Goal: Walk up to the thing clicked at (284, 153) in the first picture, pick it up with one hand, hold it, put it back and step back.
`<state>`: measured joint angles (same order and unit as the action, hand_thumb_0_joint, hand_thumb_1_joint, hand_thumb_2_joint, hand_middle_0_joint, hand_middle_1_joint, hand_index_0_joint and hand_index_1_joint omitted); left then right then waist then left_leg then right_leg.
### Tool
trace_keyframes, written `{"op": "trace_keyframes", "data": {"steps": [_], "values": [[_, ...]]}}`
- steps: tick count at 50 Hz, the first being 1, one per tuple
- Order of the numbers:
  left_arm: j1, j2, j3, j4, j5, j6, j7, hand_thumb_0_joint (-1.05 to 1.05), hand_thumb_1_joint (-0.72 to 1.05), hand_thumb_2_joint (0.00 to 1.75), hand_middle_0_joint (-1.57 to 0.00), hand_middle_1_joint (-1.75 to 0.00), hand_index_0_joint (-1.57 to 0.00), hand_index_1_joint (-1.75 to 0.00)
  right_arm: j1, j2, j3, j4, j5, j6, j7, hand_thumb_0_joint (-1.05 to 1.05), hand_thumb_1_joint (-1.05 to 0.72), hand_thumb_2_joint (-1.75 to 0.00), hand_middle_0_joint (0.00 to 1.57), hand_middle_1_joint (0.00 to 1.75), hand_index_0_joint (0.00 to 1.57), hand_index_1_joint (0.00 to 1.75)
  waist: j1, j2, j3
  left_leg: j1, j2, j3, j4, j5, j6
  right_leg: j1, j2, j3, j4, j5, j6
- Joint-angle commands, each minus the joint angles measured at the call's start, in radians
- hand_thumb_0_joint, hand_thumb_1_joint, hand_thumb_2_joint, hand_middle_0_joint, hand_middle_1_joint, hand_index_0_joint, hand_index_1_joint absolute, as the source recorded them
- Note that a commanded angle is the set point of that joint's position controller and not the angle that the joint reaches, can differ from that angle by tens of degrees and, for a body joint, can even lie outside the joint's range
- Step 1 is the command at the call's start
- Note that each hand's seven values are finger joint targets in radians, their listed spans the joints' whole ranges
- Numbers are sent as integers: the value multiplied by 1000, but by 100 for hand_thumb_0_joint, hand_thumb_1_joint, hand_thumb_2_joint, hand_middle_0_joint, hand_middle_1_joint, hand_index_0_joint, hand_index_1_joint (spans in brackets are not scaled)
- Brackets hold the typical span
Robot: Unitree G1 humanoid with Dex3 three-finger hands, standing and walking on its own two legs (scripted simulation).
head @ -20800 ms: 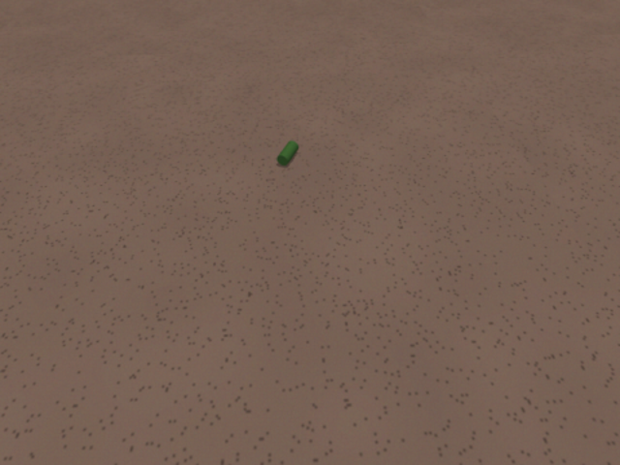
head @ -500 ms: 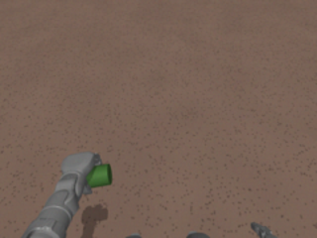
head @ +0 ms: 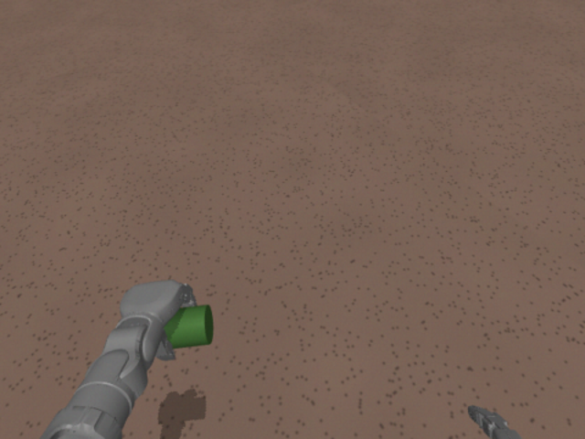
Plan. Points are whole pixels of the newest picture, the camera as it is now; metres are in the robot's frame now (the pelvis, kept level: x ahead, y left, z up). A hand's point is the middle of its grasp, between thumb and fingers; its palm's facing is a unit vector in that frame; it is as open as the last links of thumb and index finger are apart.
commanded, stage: hold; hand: left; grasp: from above
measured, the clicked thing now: (168, 328) +0.31 +0.22 -0.09
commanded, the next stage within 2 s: crouch in 1.38 s
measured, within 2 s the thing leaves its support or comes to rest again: neither
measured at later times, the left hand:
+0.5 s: hand (161, 333) +0.29 +0.21 -0.04, palm faces -0.46 -0.06 -0.88, open 9.1 cm
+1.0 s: hand (159, 332) +0.28 +0.21 -0.03, palm faces -0.45 -0.06 -0.89, open 9.2 cm
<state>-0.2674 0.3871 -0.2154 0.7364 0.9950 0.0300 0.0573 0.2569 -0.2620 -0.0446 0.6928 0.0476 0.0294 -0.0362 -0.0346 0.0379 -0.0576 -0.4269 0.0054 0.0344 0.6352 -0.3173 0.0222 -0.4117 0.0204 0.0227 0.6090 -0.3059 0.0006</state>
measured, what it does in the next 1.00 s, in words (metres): stands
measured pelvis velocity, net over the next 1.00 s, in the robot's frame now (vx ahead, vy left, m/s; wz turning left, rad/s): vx -0.01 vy -0.01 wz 0.01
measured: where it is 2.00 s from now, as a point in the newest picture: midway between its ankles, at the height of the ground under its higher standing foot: outside the picture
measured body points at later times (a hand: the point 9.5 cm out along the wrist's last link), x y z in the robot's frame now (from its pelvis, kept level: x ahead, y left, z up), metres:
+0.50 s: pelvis -0.01 -0.01 +0.01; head +0.01 -0.02 +0.46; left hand +0.31 +0.21 +0.01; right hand +0.12 -0.27 -0.11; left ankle +0.00 +0.10 -0.73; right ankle +0.00 -0.12 -0.73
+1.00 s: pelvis -0.01 -0.01 +0.01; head +0.01 -0.03 +0.46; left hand +0.30 +0.21 +0.02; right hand +0.13 -0.26 -0.10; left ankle +0.00 +0.10 -0.73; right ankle +0.00 -0.12 -0.73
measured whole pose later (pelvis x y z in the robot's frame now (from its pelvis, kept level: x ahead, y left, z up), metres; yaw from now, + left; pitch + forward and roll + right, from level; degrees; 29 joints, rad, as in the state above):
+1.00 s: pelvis -0.01 -0.01 +0.01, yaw +0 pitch +1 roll +0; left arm -0.23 0.39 -0.23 0.62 0.99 0.03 -0.02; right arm 0.20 -0.26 -0.03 0.67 0.06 0.07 -0.05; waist 0.00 0.05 -0.01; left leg -0.27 0.00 0.03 0.48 -0.23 0.01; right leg -0.26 0.02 0.02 0.48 -0.24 -0.01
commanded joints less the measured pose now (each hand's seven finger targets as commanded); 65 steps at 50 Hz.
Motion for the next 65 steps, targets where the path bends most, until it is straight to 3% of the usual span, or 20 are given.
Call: {"op": "trace_keyframes", "data": {"steps": [1,5,9,16,17,26,27,32,39,42,44,45,47,50,52,60,61,65], "values": [[-355,231,108,-205,7,-6,54,0,73,61,-113,-41,-112,-42,-26,-147,-40,-119,5,-32,-14,0,-89,-90,20,30,20,30,1,5,-254,189,-17,-22,-87,308,-7,99,24,-4,-88,259,-22],[-355,227,108,-224,8,-4,54,0,73,65,-112,-45,-111,-46,-35,-143,-41,-121,6,-29,-12,0,-89,-90,20,30,20,30,16,13,-269,206,-20,-18,-98,308,-6,114,21,-1,-95,260,-21],[-349,202,87,-237,8,1,40,0,75,65,-114,-44,-112,-45,-45,-140,-41,-120,7,-26,-14,0,-89,-90,20,30,20,30,8,-13,-276,224,-22,-14,-102,337,0,138,19,3,-107,307,-14],[-349,208,88,-274,-6,-9,13,0,76,63,-112,-45,-112,-46,-67,-137,-35,-134,12,-21,-17,0,-88,-89,20,30,20,30,14,0,-247,232,-23,-11,-141,274,0,145,14,4,-139,244,-18],[-342,229,105,-251,-4,-8,13,0,74,64,-112,-45,-112,-46,-79,-138,-33,-132,12,-19,-19,0,-89,-90,20,30,20,30,25,2,-232,234,-19,-16,-150,270,-3,149,17,-1,-142,231,-19],[-342,213,97,-287,1,-9,10,0,75,66,-113,-48,-112,-48,-93,-133,-30,-142,13,-14,-19,0,-89,-90,20,30,20,30,26,0,-230,256,-23,-7,-163,288,0,172,11,4,-161,253,-18],[-339,235,118,-277,-2,-9,12,0,76,67,-113,-49,-112,-49,-98,-139,-32,-141,14,-12,-21,0,-89,-90,20,30,20,30,31,-8,-231,259,-22,-11,-167,279,-1,173,13,3,-164,240,-16],[-329,212,91,-303,-1,-10,-1,0,76,66,-114,-47,-113,-48,-114,-131,-29,-144,13,-11,-23,0,-89,-90,20,30,20,30,26,-9,-221,268,-24,-10,-174,276,2,178,7,6,-178,243,-13],[-341,237,114,-317,-3,-11,-6,0,74,67,-112,-49,-111,-49,-122,-134,-25,-146,15,-6,-26,0,-89,-90,20,30,20,30,29,-3,-217,285,-23,-9,-188,271,0,193,8,5,-190,232,-16],[-336,200,82,-319,-9,-6,-13,0,73,68,-111,-49,-110,-50,-130,-131,-23,-150,16,-6,-25,0,-89,-90,20,30,20,30,22,-21,-204,291,-22,-13,-194,264,1,186,8,2,-196,227,-14],[-340,238,113,-328,-9,-6,-17,0,74,67,-112,-49,-111,-49,-134,-131,-25,-149,17,-5,-26,0,-90,-90,20,30,20,30,35,-6,-222,295,-23,-10,-195,282,2,203,6,3,-194,245,-14],[-324,206,89,-319,-15,-4,-22,0,72,69,-111,-49,-110,-50,-131,-128,-24,-149,17,-4,-26,0,-89,-90,20,30,20,30,29,-16,-214,297,-23,-10,-194,289,1,202,6,3,-195,253,-13],[-309,202,83,-313,-11,-3,-27,0,72,68,-110,-50,-110,-51,-125,-130,-24,-151,18,-4,-26,0,-89,-90,20,30,20,30,27,-22,-206,294,-21,-11,-198,297,1,204,9,0,-194,257,-16],[-277,232,119,-311,-8,-3,-32,0,70,66,-109,-49,-108,-49,-140,-128,-24,-157,22,0,-26,0,-89,-90,20,30,20,30,47,-23,-201,288,-25,-8,-203,298,3,215,6,0,-201,256,-14],[-287,212,97,-324,-6,-7,-40,0,72,68,-110,-50,-109,-51,-131,-125,-24,-159,21,1,-25,0,-89,-90,20,30,20,30,32,-19,-207,292,-25,-5,-199,308,4,214,6,1,-198,272,-15],[-306,240,129,-333,-2,-25,-19,0,73,68,-111,-51,-110,-51,-132,-125,-24,-154,18,3,-27,0,-89,-90,20,30,20,30,42,6,-214,306,-23,-12,-206,310,-3,214,9,-3,-199,259,-21],[-345,223,108,-367,-3,-28,-17,0,72,70,-110,-51,-110,-52,-126,-127,-27,-155,18,1,-27,0,-89,-90,20,30,20,30,31,26,-236,323,-21,-10,-204,317,-5,206,10,-1,-194,266,-23],[-341,235,119,-325,1,-21,3,0,69,71,-109,-51,-108,-52,-117,-132,-30,-142,17,1,-26,0,-90,-90,20,30,20,30,30,6,-235,323,-21,-12,-197,335,-5,212,8,-4,-194,284,-21]]}}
